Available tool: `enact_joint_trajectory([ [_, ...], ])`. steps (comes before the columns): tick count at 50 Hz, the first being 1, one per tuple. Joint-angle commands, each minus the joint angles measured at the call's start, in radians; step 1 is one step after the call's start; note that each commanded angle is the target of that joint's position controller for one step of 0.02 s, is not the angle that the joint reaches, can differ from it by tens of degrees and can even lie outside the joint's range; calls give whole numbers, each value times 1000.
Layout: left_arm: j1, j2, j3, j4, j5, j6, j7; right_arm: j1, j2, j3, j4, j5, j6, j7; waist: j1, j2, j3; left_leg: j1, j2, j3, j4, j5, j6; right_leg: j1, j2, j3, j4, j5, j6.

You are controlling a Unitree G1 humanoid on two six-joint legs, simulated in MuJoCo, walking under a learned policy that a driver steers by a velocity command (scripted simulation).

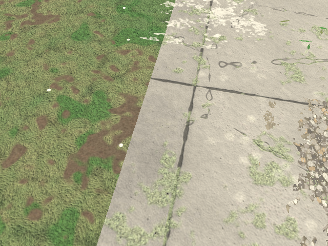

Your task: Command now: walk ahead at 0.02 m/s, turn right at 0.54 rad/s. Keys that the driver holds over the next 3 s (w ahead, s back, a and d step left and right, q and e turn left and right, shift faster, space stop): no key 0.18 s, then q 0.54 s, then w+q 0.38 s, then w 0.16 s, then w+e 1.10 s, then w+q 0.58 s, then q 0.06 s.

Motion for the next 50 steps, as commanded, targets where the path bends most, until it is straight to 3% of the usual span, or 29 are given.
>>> enact_joint_trajectory([
  [1,88,30,8,-58,-3,8,0,-8,-128,-30,-56,-6,4,-9,7,154,-117,134,227,-174,-182,119,203,-33,-54,-48,-27,59,21],
  [5,32,7,-15,-101,14,-5,-5,16,-166,-42,-43,6,10,-10,-16,152,-160,170,280,-160,-180,147,241,38,-86,-56,-240,54,2],
  [9,37,32,-15,-103,14,-8,-22,27,-189,-46,-32,25,21,3,-20,181,-158,155,287,-157,-162,39,224,154,-70,-97,-454,104,-39],
  [11,101,9,-17,-71,21,-11,-30,30,-156,-31,-16,40,28,10,20,164,-147,83,248,-138,-100,3,176,313,-39,-128,-704,237,-83],
  [12,117,16,-15,-64,30,-10,-30,77,-109,-15,7,43,25,19,25,143,-143,14,205,-112,-61,-63,105,420,-48,-99,-809,292,-109],
  [13,141,74,-7,-70,44,-7,-23,108,-32,11,4,17,16,38,-2,-24,-167,-86,116,-31,109,-230,3,522,-240,129,-876,353,-156],
  [14,53,123,-3,-88,61,-6,-22,105,-18,10,-19,12,5,43,-46,-221,-106,-130,47,12,154,-406,-48,336,-401,246,-906,381,-276],
  [15,8,103,-2,-107,74,-25,-23,30,-126,-18,-26,18,9,34,9,-159,-62,-67,64,-43,294,-403,-62,210,-381,222,-944,259,-314],
  [16,-23,104,1,-107,75,-44,-20,21,-160,-37,-26,36,18,28,-1,-158,-28,-114,42,-51,404,-378,-61,210,-353,186,-946,274,-307],
  [18,-41,91,0,-102,44,-71,-15,96,-177,-60,13,34,45,7,-8,-145,-24,-201,23,-114,605,-377,-77,274,-341,130,-922,455,-290],
  [20,-44,56,-9,-94,34,-77,-6,145,-151,-65,20,40,56,-2,-27,-96,-47,-238,3,-145,722,-349,-95,339,-339,64,-887,651,-287],
  [22,-40,38,-10,-88,30,-69,5,133,-123,-63,3,42,62,-4,-19,-82,-65,-277,15,-127,699,-305,-121,412,-336,16,-872,682,-285],
  [25,-26,55,1,-78,31,-50,21,79,-86,-48,-44,40,73,9,14,-87,-81,-260,46,-76,568,-283,-149,463,-349,-20,-864,654,-292],
  [28,-34,99,19,-75,30,-39,20,51,-72,-35,-91,39,78,31,31,-102,-91,-171,60,-22,446,-313,-135,432,-369,-50,-856,652,-305],
  [32,-53,135,34,-69,13,-40,4,63,-100,-44,-132,41,83,54,22,-120,-104,-78,48,29,316,-306,-81,414,-401,-66,-816,698,-299],
  [35,-73,136,38,-56,-11,-42,0,132,-107,-57,-129,40,85,63,-29,-106,-121,92,2,70,56,-115,-10,360,-367,-135,-695,602,-212],
  [36,-14,104,31,-32,-1,-44,-6,172,-153,-76,-123,36,84,52,-32,-22,-145,236,8,10,-21,55,25,264,-317,-201,-575,475,-139],
  [37,-33,33,8,-69,47,-49,-15,233,-277,-111,-132,33,80,30,-31,261,-177,450,248,-325,-28,376,131,-34,-196,-296,-249,56,-36],
  [38,-122,30,3,-128,44,-61,-17,283,-311,-112,-142,15,53,40,-82,319,-212,456,419,-628,-101,205,349,-248,-62,-138,-33,-232,-9],
  [39,-162,82,18,-132,17,-70,-26,282,-256,-97,-142,18,26,52,-104,187,-187,449,390,-612,-162,-76,346,-311,-94,-35,37,-173,-27],
  [40,-172,102,26,-133,0,-77,-35,247,-215,-84,-139,32,10,51,-75,158,-123,413,338,-558,-190,-318,287,-348,-117,-20,12,-63,-56],
  [41,-166,114,33,-114,5,-82,-34,202,-187,-74,-147,45,6,46,-53,113,-66,366,294,-518,-216,-426,239,-356,-135,-17,-35,35,-66],
  [42,-156,123,37,-110,18,-87,-30,169,-170,-65,-157,48,4,40,-35,136,-39,330,266,-491,-242,-430,218,-338,-142,-13,-90,116,-63],
  [43,-142,112,36,-104,24,-96,-33,164,-167,-60,-166,40,2,34,-23,150,-36,304,237,-465,-262,-397,210,-300,-134,-20,-110,185,-59],
  [45,-127,91,32,-90,26,-117,-40,185,-172,-62,-170,26,-10,26,-20,130,-49,310,211,-417,-271,-273,206,-273,-117,-31,-183,289,-48],
  [47,-154,73,26,-88,26,-129,-41,217,-183,-66,-161,28,-19,20,-32,119,-45,312,194,-382,-266,-193,198,-257,-102,-33,-304,347,-31],
  [50,-202,51,15,-95,20,-138,-46,242,-202,-72,-147,35,-20,16,-52,154,-30,273,174,-364,-255,-167,186,-192,-78,-31,-477,404,-8],
])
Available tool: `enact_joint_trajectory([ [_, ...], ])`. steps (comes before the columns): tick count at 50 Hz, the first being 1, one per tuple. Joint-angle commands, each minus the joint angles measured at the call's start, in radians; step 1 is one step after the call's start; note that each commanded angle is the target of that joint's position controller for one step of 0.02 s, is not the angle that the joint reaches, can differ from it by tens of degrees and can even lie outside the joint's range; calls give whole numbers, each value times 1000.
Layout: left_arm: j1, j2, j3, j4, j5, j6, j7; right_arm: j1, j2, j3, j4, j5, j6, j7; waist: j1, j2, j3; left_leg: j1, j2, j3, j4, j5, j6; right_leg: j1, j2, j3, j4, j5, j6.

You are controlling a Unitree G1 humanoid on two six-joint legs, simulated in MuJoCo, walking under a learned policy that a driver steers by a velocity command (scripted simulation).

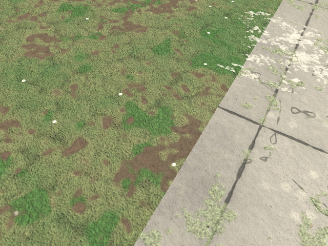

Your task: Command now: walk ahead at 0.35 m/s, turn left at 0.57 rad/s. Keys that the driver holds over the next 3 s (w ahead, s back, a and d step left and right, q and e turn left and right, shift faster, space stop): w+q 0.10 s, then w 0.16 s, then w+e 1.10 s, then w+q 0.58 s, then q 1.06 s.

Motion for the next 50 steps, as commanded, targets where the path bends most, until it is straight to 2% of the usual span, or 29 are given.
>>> enact_joint_trajectory([
  [1,-137,44,1,-89,-7,-32,-7,-3,-198,-59,-56,6,-18,-10,-27,161,34,43,210,-237,-137,-54,148,-75,27,-3,-164,69,22],
  [5,-208,47,-6,-113,-19,-51,-25,32,-209,-64,-38,18,-10,-9,-54,159,50,15,214,-278,-90,-54,150,-2,49,-1,-281,51,19],
  [7,-199,58,-6,-113,-21,-62,-34,38,-197,-59,-32,17,-8,-8,-51,170,38,23,227,-299,-66,-37,143,62,49,-8,-317,49,4],
  [9,-164,74,0,-108,-22,-72,-40,37,-187,-55,-26,14,-6,-5,-32,195,27,40,240,-323,-29,28,129,138,52,-25,-345,18,-24],
  [11,-50,94,14,-80,-15,-78,-32,26,-154,-44,-29,10,-2,-4,32,194,-21,23,190,-299,79,164,92,327,63,-53,-420,23,-70],
  [12,75,130,27,-64,-5,-80,-23,6,-111,-28,-42,-1,-6,-2,96,149,-114,-53,136,-241,273,196,55,524,-34,41,-414,2,-128],
  [13,223,225,48,-40,16,-76,-18,51,-58,-10,-71,5,-16,-8,112,-88,-242,-347,5,-98,618,11,-23,847,-231,375,-445,-122,-257],
  [14,288,210,49,0,0,-71,-34,91,-88,-11,-78,24,-29,-15,103,-276,-243,-566,-38,-93,839,-361,-51,906,-345,712,-565,-326,-349],
  [15,246,130,24,-2,-20,-68,-36,48,-160,-28,-65,35,-36,-10,97,-163,-101,-659,19,-119,931,-309,-44,813,-328,653,-583,-406,-334],
  [17,161,75,1,-22,-11,-45,-32,-70,-149,-23,-78,4,-48,3,72,-47,26,-654,101,-28,889,-156,-37,626,-231,433,-611,-260,-295],
  [18,138,59,-8,-30,-6,-41,-31,-95,-143,-27,-82,-10,-53,6,55,-38,45,-619,128,-21,831,-106,-41,560,-199,382,-629,-161,-287],
  [19,128,57,-12,-35,-5,-38,-29,-96,-129,-25,-83,-14,-56,11,40,-51,45,-577,136,-7,792,-81,-48,514,-169,344,-647,-87,-284],
  [21,135,71,-10,-27,-17,-37,-23,-103,-95,-14,-87,-20,-58,15,28,-71,34,-542,132,29,698,-63,-73,469,-141,279,-661,36,-295],
  [25,170,117,2,-4,-30,-25,-3,-245,-46,11,-118,-20,-72,22,64,-60,46,-411,87,67,381,122,-112,375,-86,166,-652,141,-264],
  [28,233,129,4,15,-37,-12,1,-322,-67,4,-131,-3,-80,33,92,-68,38,-317,51,58,261,225,-121,374,-104,199,-620,106,-247],
  [30,247,131,5,18,-42,-5,5,-336,-98,-10,-140,3,-84,35,79,-75,35,-272,49,35,201,210,-105,410,-129,251,-584,65,-224],
  [32,237,132,6,16,-40,4,7,-291,-124,-26,-132,6,-89,31,36,-83,19,-169,48,42,151,172,-75,422,-130,274,-517,81,-196],
  [33,232,114,1,11,-34,6,7,-211,-148,-42,-113,1,-90,24,-8,-77,-22,-41,47,56,120,152,-50,401,-90,255,-426,154,-171],
  [34,217,70,-15,-7,-22,4,3,-78,-190,-59,-99,-11,-92,14,-78,-41,-127,170,147,-24,134,129,1,313,-32,212,-216,117,-137],
  [35,287,-16,-42,-38,-19,-5,5,69,-279,-81,-81,-33,-80,6,-95,184,-302,527,390,-348,125,27,117,28,90,83,145,-171,-72],
  [36,345,8,-44,-51,-46,-11,7,99,-252,-75,-57,-27,-71,18,-67,370,-349,552,496,-668,4,-175,193,-151,87,83,356,-460,-57],
  [37,292,91,-19,-39,-61,-4,8,44,-173,-55,-61,-18,-67,18,-68,237,-197,428,460,-573,-25,-259,162,-215,30,102,447,-381,-54],
  [38,218,103,-15,-50,-52,3,7,-7,-134,-43,-63,-13,-62,16,-60,162,-97,306,419,-417,-34,-187,134,-215,-6,68,453,-299,-52],
  [39,184,89,-15,-58,-40,9,5,-57,-107,-33,-56,-17,-61,19,-33,120,-33,193,372,-312,-66,-85,122,-183,-33,56,418,-241,-48],
  [40,171,77,-11,-64,-34,17,1,-94,-88,-28,-50,-23,-63,20,-7,136,5,115,338,-229,-98,-13,113,-151,-59,56,381,-203,-46],
  [42,170,36,-18,-69,-35,35,-6,-123,-92,-34,-33,-23,-74,20,18,150,33,27,313,-116,-149,91,113,-99,-76,37,353,-157,-37],
  [44,139,21,-21,-85,-28,43,-7,-122,-115,-44,-9,-20,-85,18,26,118,49,17,319,-41,-174,190,125,-122,-80,39,302,-105,-25],
  [47,76,12,-29,-106,-23,39,-19,-113,-145,-53,23,-19,-83,13,14,90,56,51,310,67,-181,269,119,-135,-81,30,144,35,-20],
  [50,-32,1,-38,-135,-24,28,-41,-95,-177,-60,46,-11,-73,6,-25,78,78,67,297,159,-178,276,92,-86,-65,-26,-38,161,-36],
])
Over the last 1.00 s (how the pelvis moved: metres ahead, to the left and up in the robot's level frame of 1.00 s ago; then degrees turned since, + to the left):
0.05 0.02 0.02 19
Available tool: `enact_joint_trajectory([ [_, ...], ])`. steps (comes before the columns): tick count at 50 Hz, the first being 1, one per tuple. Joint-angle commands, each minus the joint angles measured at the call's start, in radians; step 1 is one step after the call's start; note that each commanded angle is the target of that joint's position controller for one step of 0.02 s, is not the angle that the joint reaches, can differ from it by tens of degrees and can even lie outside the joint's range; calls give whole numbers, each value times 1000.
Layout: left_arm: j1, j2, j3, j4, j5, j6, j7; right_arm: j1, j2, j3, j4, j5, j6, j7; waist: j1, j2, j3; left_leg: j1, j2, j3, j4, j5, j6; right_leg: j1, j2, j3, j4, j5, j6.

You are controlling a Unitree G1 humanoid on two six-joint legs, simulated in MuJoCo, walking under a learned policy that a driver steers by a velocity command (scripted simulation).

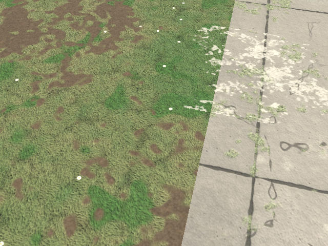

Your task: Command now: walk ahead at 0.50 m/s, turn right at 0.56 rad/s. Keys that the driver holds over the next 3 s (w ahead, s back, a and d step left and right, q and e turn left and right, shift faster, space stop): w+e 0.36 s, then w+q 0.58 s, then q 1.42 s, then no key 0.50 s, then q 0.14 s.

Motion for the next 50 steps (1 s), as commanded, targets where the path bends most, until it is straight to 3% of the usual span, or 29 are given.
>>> enact_joint_trajectory([
  [1,-74,5,-11,-83,0,-15,-23,-78,-162,-35,-66,10,-12,-8,13,93,40,-38,267,-69,-113,292,150,41,-7,-31,-146,106,-15],
  [4,-143,21,-8,-124,-4,-12,-38,-42,-194,-45,-40,28,3,-7,0,96,62,50,298,-36,-83,328,129,41,6,-64,-229,41,-51],
  [6,-135,46,5,-141,0,-8,-42,-39,-221,-52,-34,35,18,-9,24,115,37,100,304,-1,11,566,109,104,51,-112,-259,-60,-89],
  [7,-88,69,18,-137,3,-4,-41,-39,-238,-57,-34,39,26,-12,57,134,-7,111,298,20,110,747,97,190,93,-146,-263,-112,-112],
  [8,41,106,42,-108,2,0,-36,-50,-241,-56,-36,43,35,-16,136,127,-79,82,272,53,290,863,76,364,145,-175,-310,-98,-143],
  [9,221,171,78,-61,-2,8,-21,-34,-209,-42,-44,36,35,-21,218,93,-173,-76,233,71,540,781,39,652,163,-136,-336,-55,-183],
  [10,274,297,103,-54,-10,11,-2,49,-82,1,-95,-13,23,-14,156,-179,-261,-509,106,56,931,-26,-28,1025,-108,329,-355,-74,-325],
  [11,276,284,88,-95,-10,-7,-8,10,-87,16,-127,1,-15,-3,163,-191,-453,-702,-25,-189,1141,-371,-43,1148,-250,810,-568,-300,-460],
  [12,258,206,65,-86,1,-22,-16,-108,-176,-7,-150,43,-36,7,204,-69,-345,-802,35,-258,1157,-282,-21,1082,-228,701,-618,-309,-388],
  [13,219,173,55,-80,2,-31,-16,-143,-162,1,-164,49,-46,7,173,-35,-223,-804,73,-242,1085,-196,-4,942,-190,571,-617,-255,-352],
  [14,146,141,43,-88,3,-33,-14,-141,-153,2,-152,25,-47,-2,122,38,-144,-745,112,-240,997,-135,-7,785,-148,463,-615,-142,-319],
  [15,93,113,33,-101,11,-35,-11,-124,-163,-5,-143,5,-38,-6,82,23,-114,-666,139,-247,927,-94,-13,672,-114,389,-629,-37,-306],
  [19,73,114,29,-84,17,-44,8,-103,-121,3,-125,-11,-1,-5,44,13,-79,-580,133,-210,789,7,-64,506,-64,251,-681,167,-312],
  [23,124,109,20,-30,16,-48,21,-221,-72,27,-134,-1,1,7,105,-16,-36,-567,126,-183,512,296,-73,503,-17,111,-697,168,-247],
  [26,172,131,20,7,15,-54,18,-310,-67,34,-153,18,-4,22,153,-19,2,-548,106,-168,380,414,-47,537,-48,100,-718,52,-231],
  [30,217,142,24,58,16,-49,16,-377,-81,32,-191,27,-8,47,176,-5,51,-664,93,-179,307,312,9,721,-125,101,-687,96,-223],
  [32,220,150,29,73,13,-39,21,-376,-81,33,-204,26,-9,60,166,-8,50,-679,75,-175,291,217,39,794,-150,82,-647,200,-206],
  [34,189,165,33,70,15,-30,28,-306,-101,22,-197,24,-6,64,121,-27,-5,-558,26,-133,284,135,73,812,-138,36,-555,484,-176],
  [36,160,160,27,54,20,-17,40,-76,-168,-18,-144,18,0,52,-3,-7,-162,-202,-35,-100,259,188,127,724,-66,-51,-244,734,-123],
  [37,204,119,9,25,46,-26,48,68,-258,-42,-133,17,7,42,-34,129,-288,120,156,-376,286,262,218,466,-5,-93,84,415,-72],
  [38,302,22,-22,14,47,-51,30,96,-280,-44,-122,25,4,48,29,346,-386,409,337,-883,147,30,375,85,191,-30,374,-445,-8],
  [39,207,109,-10,11,18,-76,15,114,-186,-23,-125,35,9,44,-33,232,-361,424,324,-922,65,-130,335,-29,141,86,443,-458,-22],
  [40,102,135,-3,-27,-9,-93,6,49,-169,-17,-139,27,13,36,-35,166,-216,301,300,-794,43,-93,299,-84,99,71,422,-369,-31],
  [41,50,124,-8,-40,4,-103,9,-2,-167,-15,-154,20,17,33,-12,62,-137,167,265,-705,31,11,282,-67,64,55,360,-309,-33],
  [42,40,121,-3,-45,25,-105,13,-42,-157,-12,-166,15,19,30,23,33,-90,60,236,-643,15,128,277,-23,39,51,282,-267,-24],
  [43,58,117,0,-48,34,-100,15,-65,-145,-6,-178,6,20,26,55,58,-84,-6,207,-603,-5,208,276,34,23,53,240,-244,-14],
  [45,92,98,-2,-39,40,-84,20,-81,-141,-6,-178,11,21,19,83,93,-73,-81,182,-546,-29,294,285,68,15,35,165,-237,17],
  [48,25,67,-13,-58,45,-68,29,-63,-174,-16,-161,16,24,1,73,98,-27,-183,142,-458,-35,436,272,77,36,1,1,-129,63],
  [50,-43,45,-21,-68,48,-71,30,-47,-187,-22,-144,21,39,-13,54,111,-30,-236,80,-382,17,565,218,159,80,-17,-158,8,72],
])
Over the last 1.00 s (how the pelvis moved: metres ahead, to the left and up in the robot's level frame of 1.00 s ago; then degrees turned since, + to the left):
0.48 0.01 -0.01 -11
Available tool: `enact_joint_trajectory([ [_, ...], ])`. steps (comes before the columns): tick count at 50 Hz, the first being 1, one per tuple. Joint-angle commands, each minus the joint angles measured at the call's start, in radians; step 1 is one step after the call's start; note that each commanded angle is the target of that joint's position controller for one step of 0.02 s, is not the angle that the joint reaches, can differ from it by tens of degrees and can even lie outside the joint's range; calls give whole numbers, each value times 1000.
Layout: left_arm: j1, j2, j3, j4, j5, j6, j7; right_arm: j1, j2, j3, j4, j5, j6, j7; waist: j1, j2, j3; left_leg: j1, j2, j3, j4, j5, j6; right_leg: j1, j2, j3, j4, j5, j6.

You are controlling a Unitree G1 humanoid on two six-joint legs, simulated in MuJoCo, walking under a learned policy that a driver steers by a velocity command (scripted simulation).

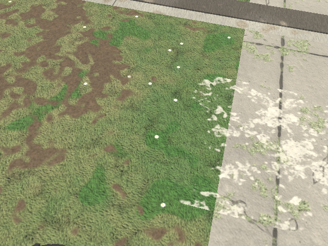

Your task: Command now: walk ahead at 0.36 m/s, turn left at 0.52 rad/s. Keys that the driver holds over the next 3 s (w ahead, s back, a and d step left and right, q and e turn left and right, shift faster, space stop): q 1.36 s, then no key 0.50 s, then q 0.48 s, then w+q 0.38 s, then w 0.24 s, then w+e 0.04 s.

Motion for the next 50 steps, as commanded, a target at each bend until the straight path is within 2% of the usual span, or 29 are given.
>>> enact_joint_trajectory([
  [1,-53,48,12,-64,2,-11,2,-21,-188,-56,-55,9,5,-27,11,97,-60,-92,169,-116,-39,513,108,149,85,-64,-195,202,22],
  [3,-105,50,14,-73,-9,-13,-6,17,-187,-58,-39,14,24,-37,-12,113,-85,-72,167,-151,0,458,75,198,126,-60,-283,279,18],
  [5,-127,69,23,-80,-15,-12,-10,25,-177,-58,-34,16,39,-44,-10,126,-92,-15,182,-222,51,394,58,210,139,-25,-356,256,4],
  [8,-52,108,45,-58,-10,-23,-11,-40,-159,-58,-62,11,52,-54,48,156,-115,61,186,-307,188,373,22,283,116,6,-451,242,-43],
  [9,9,126,52,-48,2,-29,-5,-61,-134,-50,-80,9,51,-51,82,132,-168,36,139,-281,304,340,-12,419,62,15,-506,366,-80],
  [10,93,180,60,-48,18,-26,7,-44,-77,-31,-108,-10,48,-48,98,-13,-297,-101,64,-191,561,8,-59,680,-142,175,-441,699,-155],
  [11,103,185,59,-42,26,-4,6,186,-42,-16,-91,3,45,-39,2,-266,-432,-346,-50,-129,802,-613,-108,944,-397,490,-394,890,-362],
  [12,77,139,59,-51,-10,17,5,218,-160,-38,-56,8,54,-35,12,-183,-423,-401,56,-104,920,-529,-138,867,-407,548,-435,576,-369],
  [13,39,81,43,-72,-14,31,12,91,-211,-58,-65,16,73,-40,52,-98,-293,-438,84,-61,963,-436,-165,757,-317,406,-469,403,-319],
  [14,-8,62,33,-73,-7,47,14,29,-209,-63,-78,16,93,-49,46,-46,-219,-440,109,-31,951,-369,-179,643,-255,309,-505,277,-280],
  [15,-48,60,28,-73,-6,56,16,2,-201,-65,-92,11,110,-54,36,-59,-148,-425,131,-18,936,-334,-187,531,-219,245,-539,207,-272],
  [16,-69,81,33,-65,3,61,18,8,-169,-60,-98,11,120,-53,19,-93,-105,-370,137,13,909,-301,-191,428,-177,169,-577,187,-266],
  [17,-74,86,37,-58,8,62,19,18,-140,-54,-100,10,123,-53,15,-114,-89,-336,136,39,867,-278,-191,385,-149,108,-600,192,-266],
  [19,-62,88,43,-40,6,61,22,8,-110,-47,-110,5,117,-53,24,-118,-110,-323,147,60,791,-260,-191,409,-160,58,-609,257,-294],
  [24,-76,131,62,-16,-8,75,24,-72,-103,-38,-147,0,112,-33,45,-101,-148,-247,195,82,592,-182,-167,439,-213,-9,-619,227,-316],
  [28,-65,158,73,7,-22,86,13,-100,-119,-43,-166,2,116,-16,53,-114,-132,-183,184,123,444,-179,-132,460,-235,-44,-598,177,-294],
  [30,-73,167,76,19,-38,92,12,-72,-117,-48,-162,1,115,-6,23,-107,-135,-106,162,154,286,-112,-96,465,-231,-75,-538,169,-253],
  [31,-59,154,74,30,-46,96,13,-41,-124,-56,-148,-1,114,-6,12,-95,-138,-35,138,164,198,-58,-70,436,-210,-106,-483,132,-212],
  [32,-10,120,68,54,-45,99,11,-8,-160,-70,-141,-5,113,-11,9,-20,-122,50,157,90,89,42,-28,357,-161,-163,-370,30,-135],
  [33,15,54,50,35,-2,100,3,7,-274,-96,-160,-7,111,-31,47,287,-113,178,411,-262,25,345,80,109,-24,-279,-56,-300,-19],
  [34,-85,86,59,-15,4,95,15,-19,-316,-99,-191,-37,94,-26,-4,318,-99,83,521,-438,-21,364,250,-34,86,-139,145,-472,12],
  [35,-123,118,71,-16,-12,96,21,-38,-269,-88,-188,-48,73,-20,-13,216,-100,57,469,-367,-38,285,233,-38,63,-60,241,-411,-1],
  [36,-97,122,78,-4,-23,100,25,-91,-240,-80,-186,-36,60,-21,23,184,-85,47,412,-291,-27,237,172,-40,49,-39,250,-315,-12],
  [37,-68,119,81,22,-17,104,34,-134,-208,-72,-192,-18,58,-25,42,146,-96,55,371,-249,-13,211,126,-34,41,-31,243,-255,-8],
  [38,-54,123,84,28,-9,106,37,-160,-191,-63,-198,-7,60,-29,52,156,-101,44,352,-224,-3,267,115,-15,47,-35,256,-210,3],
  [39,-46,116,84,31,-10,103,34,-160,-179,-56,-201,-8,62,-34,59,163,-119,34,335,-210,4,321,116,20,60,-38,277,-183,12],
  [41,-42,99,78,31,-21,99,29,-146,-174,-53,-200,-13,66,-41,56,156,-142,64,317,-202,16,351,121,36,73,-37,231,-147,23],
  [44,-87,77,67,19,-25,94,24,-119,-191,-62,-194,-6,74,-50,30,165,-135,105,308,-239,34,304,122,50,84,-24,55,-135,34],
  [50,-86,87,66,16,-35,79,3,-140,-212,-74,-204,-5,90,-40,18,196,-127,39,298,-366,53,256,135,206,118,-9,-161,-187,18],
])
Over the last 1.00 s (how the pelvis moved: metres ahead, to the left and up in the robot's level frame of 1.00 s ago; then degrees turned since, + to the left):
0.58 -0.07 0.00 -1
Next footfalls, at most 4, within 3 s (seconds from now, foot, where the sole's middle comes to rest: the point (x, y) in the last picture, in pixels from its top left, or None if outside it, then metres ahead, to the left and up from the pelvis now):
0.18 right None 0.30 -0.11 -0.78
0.64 left None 0.16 0.11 -0.78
1.12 right None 0.29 -0.08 -0.78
1.54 left None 0.08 0.11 -0.78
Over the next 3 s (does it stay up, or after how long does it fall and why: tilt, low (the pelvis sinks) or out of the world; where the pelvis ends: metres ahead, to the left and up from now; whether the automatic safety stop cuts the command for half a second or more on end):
stays up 0.18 0.18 -0.01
